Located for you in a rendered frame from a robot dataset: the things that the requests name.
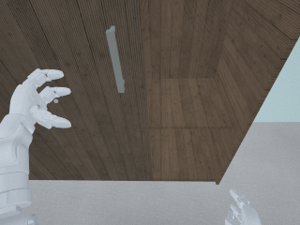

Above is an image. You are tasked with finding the robot right hand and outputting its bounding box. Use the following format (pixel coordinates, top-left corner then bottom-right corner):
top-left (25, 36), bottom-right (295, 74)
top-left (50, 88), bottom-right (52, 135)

top-left (225, 188), bottom-right (262, 225)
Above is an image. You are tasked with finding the wardrobe door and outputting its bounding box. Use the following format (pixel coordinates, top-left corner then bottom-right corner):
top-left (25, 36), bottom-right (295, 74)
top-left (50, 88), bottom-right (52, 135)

top-left (0, 0), bottom-right (153, 181)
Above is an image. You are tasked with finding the robot left forearm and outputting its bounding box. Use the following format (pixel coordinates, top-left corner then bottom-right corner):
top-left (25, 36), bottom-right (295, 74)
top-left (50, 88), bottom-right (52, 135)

top-left (0, 113), bottom-right (36, 219)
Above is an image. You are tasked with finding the robot left hand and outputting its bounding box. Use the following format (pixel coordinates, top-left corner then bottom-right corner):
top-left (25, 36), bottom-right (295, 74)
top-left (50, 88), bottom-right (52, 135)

top-left (9, 68), bottom-right (71, 129)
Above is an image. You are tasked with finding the robot left upper arm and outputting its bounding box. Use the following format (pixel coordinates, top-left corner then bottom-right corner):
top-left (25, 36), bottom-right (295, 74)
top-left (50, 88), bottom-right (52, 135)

top-left (0, 213), bottom-right (38, 225)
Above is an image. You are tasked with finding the handle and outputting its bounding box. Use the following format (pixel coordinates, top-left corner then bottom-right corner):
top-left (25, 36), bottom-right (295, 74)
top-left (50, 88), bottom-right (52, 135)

top-left (105, 25), bottom-right (125, 93)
